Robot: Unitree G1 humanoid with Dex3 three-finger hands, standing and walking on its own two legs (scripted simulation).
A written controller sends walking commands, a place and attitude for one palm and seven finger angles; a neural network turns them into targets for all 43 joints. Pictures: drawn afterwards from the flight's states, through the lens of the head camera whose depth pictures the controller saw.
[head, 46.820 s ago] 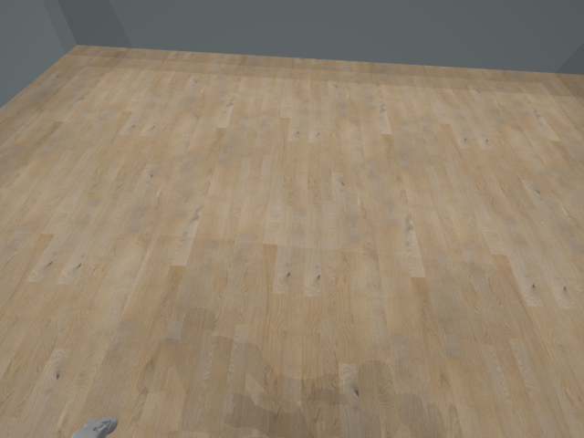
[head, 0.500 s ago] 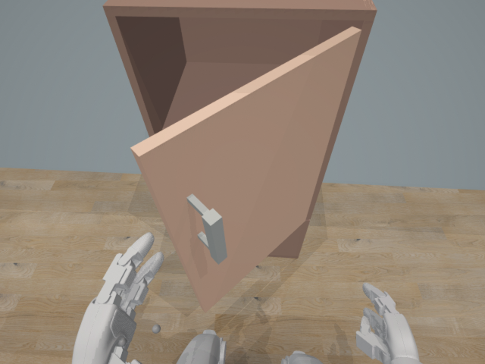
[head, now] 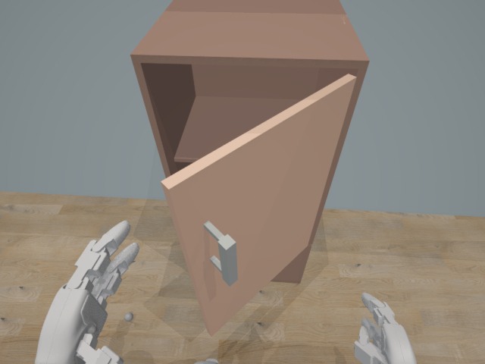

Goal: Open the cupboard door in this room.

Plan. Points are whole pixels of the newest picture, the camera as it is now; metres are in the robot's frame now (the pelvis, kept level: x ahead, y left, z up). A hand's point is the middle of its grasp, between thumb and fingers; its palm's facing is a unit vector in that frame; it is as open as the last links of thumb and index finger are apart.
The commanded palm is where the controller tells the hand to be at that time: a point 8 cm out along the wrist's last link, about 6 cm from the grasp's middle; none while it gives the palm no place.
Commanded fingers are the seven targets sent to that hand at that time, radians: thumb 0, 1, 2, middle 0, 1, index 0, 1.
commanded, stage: draw the hand back to the body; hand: left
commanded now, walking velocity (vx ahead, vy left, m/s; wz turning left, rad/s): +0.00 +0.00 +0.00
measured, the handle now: (220, 254) +0.29 +0.07 +0.05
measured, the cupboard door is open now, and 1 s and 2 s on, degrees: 47 47 47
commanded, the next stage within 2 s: step back with the hand held close in 1.06 s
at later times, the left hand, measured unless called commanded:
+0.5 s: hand (48, 249) +0.21 +0.25 +0.18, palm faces +0.33 -0.86 -0.39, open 11.2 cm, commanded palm +0.16 +0.29 +0.21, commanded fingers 0.00 0.62 0.78 -0.19 -0.30 -0.19 -0.30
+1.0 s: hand (26, 223) +0.22 +0.26 +0.21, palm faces +0.41 -0.83 -0.38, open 7.5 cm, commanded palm +0.17 +0.30 +0.23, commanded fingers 0.00 0.90 0.90 -0.20 -0.30 -0.20 -0.30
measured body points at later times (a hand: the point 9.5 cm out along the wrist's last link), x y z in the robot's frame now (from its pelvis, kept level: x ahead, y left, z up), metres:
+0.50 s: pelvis +0.03 +0.02 +0.05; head +0.01 +0.00 +0.50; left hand +0.18 +0.29 +0.20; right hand +0.21 -0.20 -0.02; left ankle +0.04 +0.10 -0.68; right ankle -0.02 -0.11 -0.68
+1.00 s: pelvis +0.03 +0.01 +0.06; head +0.01 -0.01 +0.51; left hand +0.19 +0.30 +0.23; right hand +0.21 -0.22 -0.02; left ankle +0.04 +0.10 -0.68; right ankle -0.02 -0.11 -0.68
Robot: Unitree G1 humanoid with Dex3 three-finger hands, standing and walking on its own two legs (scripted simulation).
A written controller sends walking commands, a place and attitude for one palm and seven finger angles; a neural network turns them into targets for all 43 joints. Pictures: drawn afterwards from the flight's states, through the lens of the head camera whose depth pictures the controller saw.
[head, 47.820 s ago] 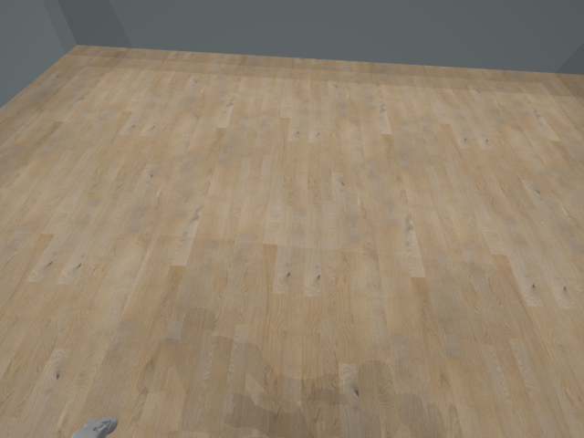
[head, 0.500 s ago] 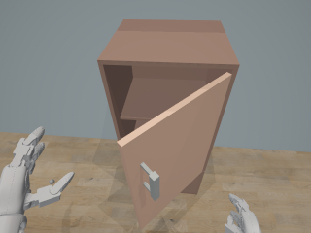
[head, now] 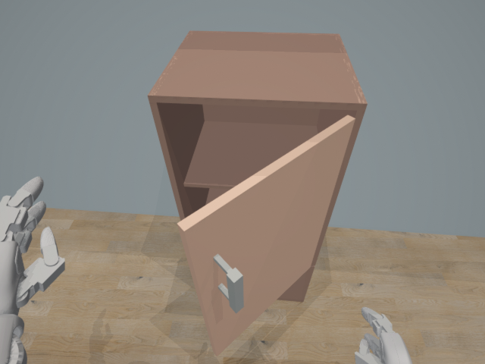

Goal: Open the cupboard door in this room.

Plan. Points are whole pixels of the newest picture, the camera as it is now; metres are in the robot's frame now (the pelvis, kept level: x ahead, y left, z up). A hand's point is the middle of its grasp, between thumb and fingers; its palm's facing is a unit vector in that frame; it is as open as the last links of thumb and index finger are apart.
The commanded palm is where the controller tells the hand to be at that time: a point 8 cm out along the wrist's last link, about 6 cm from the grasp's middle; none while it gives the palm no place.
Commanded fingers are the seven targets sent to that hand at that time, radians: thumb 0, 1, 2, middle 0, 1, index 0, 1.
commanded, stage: draw the hand back to the body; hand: left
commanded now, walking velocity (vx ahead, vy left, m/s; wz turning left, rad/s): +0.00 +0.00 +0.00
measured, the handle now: (228, 284) +0.26 +0.07 -0.02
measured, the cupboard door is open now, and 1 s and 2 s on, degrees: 47 47 47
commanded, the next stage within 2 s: step back with the hand held close in 0.06 s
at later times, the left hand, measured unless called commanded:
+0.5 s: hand (65, 264) +0.18 +0.25 +0.15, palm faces +0.33 -0.81 -0.49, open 7.4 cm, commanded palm +0.12 +0.30 +0.17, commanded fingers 0.00 0.90 0.90 -0.20 -0.30 -0.20 -0.30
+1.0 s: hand out of the picture +0.08 +0.29 +0.16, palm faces +0.46 -0.74 -0.49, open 7.4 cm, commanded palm +0.01 +0.32 +0.17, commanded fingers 0.00 0.90 0.90 -0.20 -0.30 -0.20 -0.30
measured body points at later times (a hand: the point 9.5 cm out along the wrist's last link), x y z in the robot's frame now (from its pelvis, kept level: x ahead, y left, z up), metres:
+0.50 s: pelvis -0.02 +0.00 +0.00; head -0.01 -0.01 +0.45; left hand +0.16 +0.29 +0.18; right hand +0.16 -0.25 -0.08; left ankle +0.01 +0.10 -0.74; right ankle -0.04 -0.12 -0.74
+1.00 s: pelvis -0.11 +0.02 -0.02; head -0.09 +0.02 +0.43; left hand +0.05 +0.33 +0.18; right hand +0.07 -0.21 -0.10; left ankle +0.01 +0.10 -0.74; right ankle -0.09 -0.11 -0.74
